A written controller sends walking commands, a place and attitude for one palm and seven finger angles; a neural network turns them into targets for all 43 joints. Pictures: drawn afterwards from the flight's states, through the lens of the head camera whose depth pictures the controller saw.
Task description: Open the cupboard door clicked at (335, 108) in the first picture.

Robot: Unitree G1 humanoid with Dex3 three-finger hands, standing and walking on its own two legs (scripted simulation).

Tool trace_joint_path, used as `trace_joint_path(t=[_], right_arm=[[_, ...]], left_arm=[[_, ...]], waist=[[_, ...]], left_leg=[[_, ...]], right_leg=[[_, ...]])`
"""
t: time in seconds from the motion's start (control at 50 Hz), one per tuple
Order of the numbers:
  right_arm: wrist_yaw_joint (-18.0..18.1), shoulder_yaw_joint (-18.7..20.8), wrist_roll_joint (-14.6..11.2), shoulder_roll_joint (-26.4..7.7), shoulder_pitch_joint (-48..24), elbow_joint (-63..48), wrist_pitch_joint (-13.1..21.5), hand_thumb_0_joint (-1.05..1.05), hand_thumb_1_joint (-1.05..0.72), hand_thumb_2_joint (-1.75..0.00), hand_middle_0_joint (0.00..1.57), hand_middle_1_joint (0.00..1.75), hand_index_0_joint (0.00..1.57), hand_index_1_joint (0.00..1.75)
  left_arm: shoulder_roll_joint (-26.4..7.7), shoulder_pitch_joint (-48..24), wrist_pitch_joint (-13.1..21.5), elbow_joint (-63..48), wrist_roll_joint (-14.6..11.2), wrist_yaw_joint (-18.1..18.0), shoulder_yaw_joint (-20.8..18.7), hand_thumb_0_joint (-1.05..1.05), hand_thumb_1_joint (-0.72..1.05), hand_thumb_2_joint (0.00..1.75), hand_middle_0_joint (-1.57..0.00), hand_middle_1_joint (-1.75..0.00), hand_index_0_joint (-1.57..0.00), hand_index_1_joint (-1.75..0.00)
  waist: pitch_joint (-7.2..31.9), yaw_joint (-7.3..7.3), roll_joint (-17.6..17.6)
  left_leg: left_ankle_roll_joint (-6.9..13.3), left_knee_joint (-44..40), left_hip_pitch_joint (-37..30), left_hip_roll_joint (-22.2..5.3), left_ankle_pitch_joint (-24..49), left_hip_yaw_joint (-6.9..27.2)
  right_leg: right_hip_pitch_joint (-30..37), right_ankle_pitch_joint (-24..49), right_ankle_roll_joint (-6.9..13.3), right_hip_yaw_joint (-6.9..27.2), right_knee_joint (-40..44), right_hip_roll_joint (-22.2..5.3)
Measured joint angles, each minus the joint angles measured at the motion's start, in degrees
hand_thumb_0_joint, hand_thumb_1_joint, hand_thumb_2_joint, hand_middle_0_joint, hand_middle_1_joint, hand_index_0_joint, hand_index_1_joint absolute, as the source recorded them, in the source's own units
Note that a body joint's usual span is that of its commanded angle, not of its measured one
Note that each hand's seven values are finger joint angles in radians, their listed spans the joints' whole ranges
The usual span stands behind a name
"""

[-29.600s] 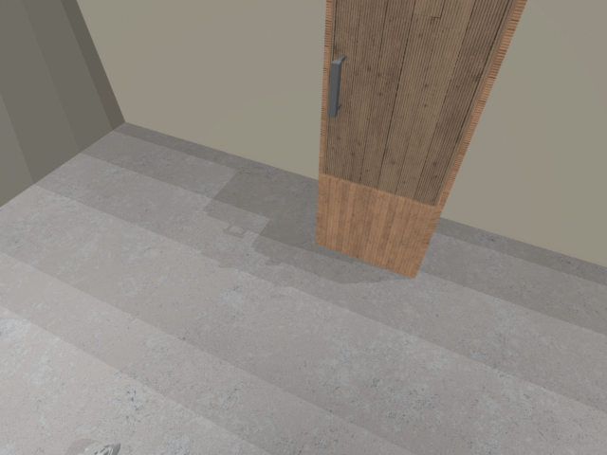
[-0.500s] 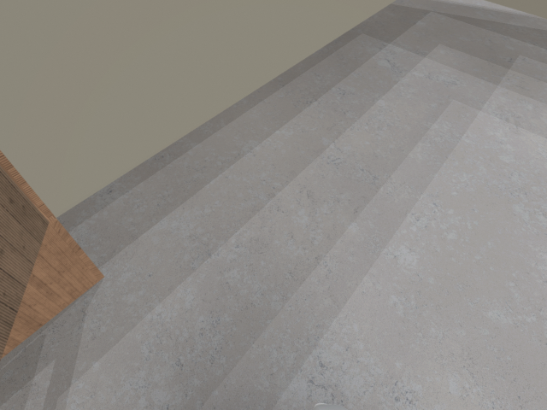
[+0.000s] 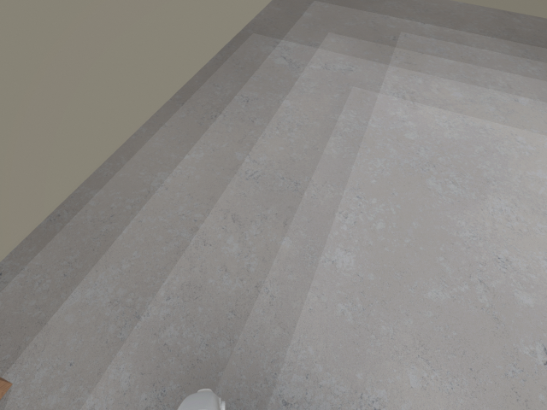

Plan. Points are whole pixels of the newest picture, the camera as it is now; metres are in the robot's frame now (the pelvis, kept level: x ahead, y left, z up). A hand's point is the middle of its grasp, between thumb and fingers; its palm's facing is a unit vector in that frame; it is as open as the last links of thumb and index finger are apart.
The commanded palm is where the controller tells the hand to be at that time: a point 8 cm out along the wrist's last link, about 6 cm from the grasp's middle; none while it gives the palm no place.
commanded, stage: walk to a spot facing it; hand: left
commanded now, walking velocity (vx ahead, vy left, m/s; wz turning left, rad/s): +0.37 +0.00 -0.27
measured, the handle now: out of the picture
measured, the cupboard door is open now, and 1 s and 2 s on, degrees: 46 46 46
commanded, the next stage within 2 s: turn to face it in 0.88 s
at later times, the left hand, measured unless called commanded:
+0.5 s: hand (202, 311) +0.31 +0.14 -0.17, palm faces -0.10 -0.98 -0.19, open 7.3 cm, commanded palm none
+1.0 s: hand (250, 216) +0.54 +0.06 -0.16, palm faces -0.10 -0.97 -0.20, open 7.3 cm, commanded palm none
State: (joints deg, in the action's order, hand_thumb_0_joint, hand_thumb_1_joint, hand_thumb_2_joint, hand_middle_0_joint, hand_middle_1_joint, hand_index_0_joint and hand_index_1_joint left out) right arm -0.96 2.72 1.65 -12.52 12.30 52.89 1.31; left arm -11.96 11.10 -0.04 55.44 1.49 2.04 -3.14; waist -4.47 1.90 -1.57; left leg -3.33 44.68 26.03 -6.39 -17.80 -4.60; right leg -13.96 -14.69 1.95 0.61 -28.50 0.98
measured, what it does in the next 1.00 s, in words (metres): walks ahead: left foot, then right foot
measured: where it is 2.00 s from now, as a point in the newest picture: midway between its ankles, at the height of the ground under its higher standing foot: (315, 284)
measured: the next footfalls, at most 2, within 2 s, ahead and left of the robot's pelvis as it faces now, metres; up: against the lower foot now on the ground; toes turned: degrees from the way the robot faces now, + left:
left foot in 0.06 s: +0.14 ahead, +0.15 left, +0.00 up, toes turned +4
right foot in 0.36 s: +0.24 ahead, -0.17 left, +0.00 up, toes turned -12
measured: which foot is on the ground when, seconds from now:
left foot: up 0.00-0.04, down 0.06-0.34, up 0.36-0.56, down 0.58-0.86, up 0.88-1.00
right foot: down 0.00-0.06, up 0.08-0.34, down 0.36-0.58, up 0.60-0.84, down 0.86-1.00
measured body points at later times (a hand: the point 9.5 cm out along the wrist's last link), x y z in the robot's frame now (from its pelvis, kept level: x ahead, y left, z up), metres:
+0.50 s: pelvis +0.21 -0.03 -0.01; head +0.24 -0.03 +0.44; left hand +0.32 +0.19 -0.15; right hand +0.16 -0.28 -0.16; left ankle +0.21 +0.11 -0.69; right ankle +0.20 -0.16 -0.74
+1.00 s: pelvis +0.44 -0.11 +0.00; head +0.47 -0.12 +0.45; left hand +0.54 +0.11 -0.15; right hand +0.38 -0.33 -0.16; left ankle +0.41 +0.04 -0.68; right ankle +0.42 -0.20 -0.74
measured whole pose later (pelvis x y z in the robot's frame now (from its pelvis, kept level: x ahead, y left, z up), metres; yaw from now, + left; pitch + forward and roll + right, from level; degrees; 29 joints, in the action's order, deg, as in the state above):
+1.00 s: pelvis +0.44 -0.11 +0.00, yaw -8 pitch +1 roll +0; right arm -0.5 3.0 1.5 -9.9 17.2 62.5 -0.1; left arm -9.2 10.5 3.4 57.9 1.0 0.0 -3.6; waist -3.2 1.2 0.8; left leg -1.7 58.7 23.7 -6.5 -25.1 -4.6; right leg -14.3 -16.8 1.5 -8.7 -30.7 -2.6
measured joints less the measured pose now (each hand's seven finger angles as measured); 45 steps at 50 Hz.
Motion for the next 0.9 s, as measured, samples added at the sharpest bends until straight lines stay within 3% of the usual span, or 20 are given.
trace_joint_path(t=[0.06,0.08,0.12,0.18,0.22,0.28,0.32,0.36,0.42,0.46,0.5,0.58,0.6,0.64,0.7,0.74,0.82,0.86,0.9], right_arm=[[0.2,-0.4,0.2,-0.1,0.2,-1.6,2.1,0.01,-0.91,-0.90,0.20,0.30,0.20,0.30],[0.5,-0.5,0.6,-0.1,0.3,-1.8,2.9,0.01,-0.91,-0.90,0.20,0.30,0.20,0.30],[1.0,-0.9,1.0,1.4,0.7,-1.4,3.2,0.00,-0.91,-0.90,0.20,0.30,0.20,0.30],[1.2,-1.4,1.2,3.1,3.5,0.1,3.4,0.00,-0.91,-0.90,0.20,0.30,0.20,0.30],[1.2,-1.7,1.2,3.6,5.5,1.8,3.2,0.00,-0.91,-0.90,0.20,0.30,0.20,0.30],[0.9,-1.6,1.0,3.5,7.9,4.2,2.4,0.00,-0.91,-0.90,0.20,0.30,0.21,0.30],[0.7,-1.4,0.8,3.3,9.5,5.6,1.6,0.00,-0.90,-0.90,0.20,0.30,0.21,0.30],[0.4,-1.2,0.4,3.4,11.8,6.6,0.9,0.01,-0.90,-0.90,0.20,0.30,0.21,0.30],[0.2,-0.4,-0.2,1.8,10.2,9.0,-1.1,0.01,-0.91,-0.90,0.20,0.30,0.21,0.30],[0.3,0.1,-0.1,1.1,8.3,9.4,-1.5,0.01,-0.91,-0.90,0.20,0.30,0.20,0.30],[0.2,0.4,-0.1,1.0,6.2,8.4,-1.2,0.01,-0.91,-0.90,0.20,0.30,0.20,0.30],[0.0,0.4,0.3,0.7,3.7,4.8,1.9,0.01,-0.91,-0.90,0.20,0.29,0.20,0.30],[0.1,0.5,0.6,0.2,3.5,3.9,2.9,0.01,-0.91,-0.90,0.20,0.29,0.20,0.30],[0.9,0.4,1.0,1.2,3.1,3.3,3.8,0.01,-0.91,-0.90,0.20,0.29,0.20,0.30],[1.3,-0.3,1.1,2.8,4.8,3.4,4.2,0.00,-0.91,-0.90,0.20,0.29,0.20,0.30],[1.4,-0.7,1.1,3.4,6.1,4.5,3.9,0.00,-0.91,-0.90,0.20,0.29,0.20,0.30],[0.8,-1.1,0.8,3.8,8.4,7.0,2.5,0.00,-0.91,-0.90,0.20,0.30,0.20,0.30],[0.5,-1.1,0.4,4.2,10.1,7.9,1.6,0.00,-0.91,-0.90,0.20,0.30,0.21,0.30],[0.3,-0.9,-0.2,3.6,9.6,9.5,-0.2,0.01,-0.91,-0.90,0.20,0.30,0.21,0.30]], left_arm=[[1.0,2.7,-0.4,0.9,-0.3,0.3,0.0,0.01,0.91,0.89,-0.21,-0.30,-0.21,-0.30],[1.1,3.2,-0.6,1.2,-0.5,0.4,0.0,0.01,0.91,0.89,-0.21,-0.30,-0.21,-0.30],[0.3,2.9,-1.0,2.0,-0.3,0.5,-0.5,0.01,0.91,0.89,-0.21,-0.30,-0.20,-0.30],[-0.6,0.6,-1.0,2.2,0.2,0.8,-1.0,0.01,0.91,0.89,-0.20,-0.30,-0.20,-0.30],[-0.5,-1.1,-0.7,1.4,0.1,1.1,-1.0,0.01,0.91,0.90,-0.20,-0.30,-0.20,-0.30],[-0.2,-3.0,-0.1,0.2,-0.1,1.5,-0.7,0.01,0.91,0.90,-0.20,-0.30,-0.20,-0.30],[-0.3,-3.8,0.4,-0.3,-0.1,1.5,-0.6,0.01,0.91,0.90,-0.20,-0.30,-0.20,-0.30],[-1.3,-3.9,1.5,-0.9,0.0,1.4,-0.6,0.01,0.91,0.90,-0.20,-0.30,-0.20,-0.30],[0.2,-4.2,2.4,-0.1,-0.5,0.1,-0.8,0.00,0.91,0.90,-0.20,-0.30,-0.20,-0.30],[0.9,-2.6,2.3,0.6,-0.4,-0.8,-0.6,0.00,0.91,0.90,-0.20,-0.30,-0.20,-0.30],[1.1,-0.6,2.2,1.9,-0.2,-1.2,-0.5,0.00,0.91,0.89,-0.20,-0.30,-0.20,-0.30],[1.1,3.5,1.3,4.8,-0.4,-0.8,-0.7,0.00,0.92,0.89,-0.21,-0.30,-0.20,-0.30],[1.3,4.4,0.9,5.2,-0.5,-0.6,-0.6,0.00,0.92,0.89,-0.21,-0.30,-0.20,-0.30],[0.6,4.9,-0.1,6.3,-0.4,-0.4,-0.6,0.00,0.92,0.89,-0.21,-0.30,-0.20,-0.30],[-0.1,3.0,-0.6,6.8,-0.1,0.0,-0.8,0.01,0.92,0.89,-0.20,-0.30,-0.20,-0.30],[0.2,1.0,-0.5,5.7,-0.1,0.5,-0.7,0.01,0.92,0.90,-0.20,-0.30,-0.20,-0.30],[1.0,-2.2,0.8,3.1,-0.3,1.2,-0.2,0.01,0.92,0.90,-0.20,-0.30,-0.20,-0.30],[0.4,-2.8,2.1,1.7,-0.2,1.1,-0.3,0.01,0.91,0.90,-0.20,-0.30,-0.20,-0.30],[1.1,-3.6,3.0,1.5,-0.4,0.3,-0.5,0.01,0.91,0.90,-0.20,-0.30,-0.20,-0.30]], waist=[[1.6,-0.79,1.0],[2.0,-0.75,1.6],[1.8,-0.76,0.1],[1.9,-0.83,-0.5],[1.6,-1.14,0.2],[1.2,-0.88,1.9],[1.0,-0.38,2.5],[1.7,-0.10,0.9],[0.4,-0.16,2.6],[0.6,-0.02,2.7],[1.2,-0.08,1.5],[2.3,-0.45,0.2],[2.8,-0.40,1.0],[2.8,-0.23,-0.2],[2.8,-0.32,-0.9],[2.4,-0.85,-0.1],[1.4,-0.82,2.1],[1.5,-0.73,1.4],[0.9,-1.00,2.4]], left_leg=[[1.2,-12.1,-5.1,0.7,0.4,-0.3],[2.1,-11.9,-4.9,0.4,4.3,-0.1],[2.9,-9.2,-5.4,0.6,3.9,-1.4],[2.3,-12.7,-8.9,0.6,2.6,-2.2],[1.4,-16.6,-12.0,0.2,3.5,-2.4],[0.5,-19.8,-15.7,-1.1,2.9,-3.2],[-0.4,-18.6,-17.4,-2.0,0.6,-3.7],[-0.3,-11.9,-16.3,-1.8,-4.0,-4.6],[1.2,8.5,-8.9,-1.6,-11.4,-0.4],[1.5,13.2,-4.7,-1.1,-10.9,0.5],[1.4,9.5,-2.5,-0.9,-8.8,-0.1],[1.2,-9.5,-5.3,0.0,-0.7,-2.2],[1.8,-10.1,-5.4,-0.4,2.5,-1.9],[2.5,-7.4,-6.1,-0.2,1.6,-3.3],[1.9,-10.7,-9.8,0.2,0.0,-4.0],[1.0,-14.7,-13.0,0.2,0.8,-4.1],[-0.5,-17.8,-17.9,-1.0,-0.6,-4.1],[-0.4,-12.8,-17.7,-1.0,-4.5,-4.4],[1.1,1.4,-13.3,-1.1,-11.0,-1.6]], right_leg=[[0.2,-5.1,0.0,0.9,-4.3,0.9],[-1.6,-8.9,0.1,0.4,-9.9,1.0],[-6.5,-11.8,0.2,0.2,-23.6,-0.2],[-13.0,-8.3,-0.4,-1.4,-34.3,-2.5],[-14.5,-6.1,-0.9,-2.7,-30.5,-4.1],[-13.4,-3.7,-1.2,-4.7,-17.8,-4.9],[-10.6,-1.4,-1.0,-5.9,-10.0,-4.5],[-7.2,-1.3,0.8,-4.7,-3.7,-4.8],[-6.0,-0.8,-0.5,-5.4,-7.6,-3.9],[-3.2,-1.9,-1.2,-5.7,-5.7,-3.5],[-0.6,-2.0,-1.8,-5.3,-2.9,-3.3],[2.1,-5.5,-1.7,-3.8,-3.8,-3.1],[0.6,-8.4,-1.3,-3.9,-8.7,-2.7],[-4.0,-11.6,-0.5,-2.6,-22.2,-3.0],[-10.9,-8.8,-0.7,-2.9,-34.4,-3.9],[-12.9,-6.9,-1.0,-4.2,-30.5,-5.0],[-10.9,-1.7,-1.1,-6.9,-12.5,-5.1],[-8.1,0.3,0.1,-6.6,-5.7,-5.2],[-7.7,-0.2,0.4,-7.5,-9.2,-4.9]])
